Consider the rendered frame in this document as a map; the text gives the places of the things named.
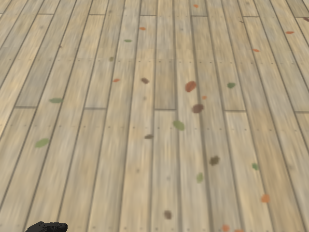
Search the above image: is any left robot hand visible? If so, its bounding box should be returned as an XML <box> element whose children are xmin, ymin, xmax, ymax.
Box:
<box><xmin>25</xmin><ymin>221</ymin><xmax>68</xmax><ymax>232</ymax></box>

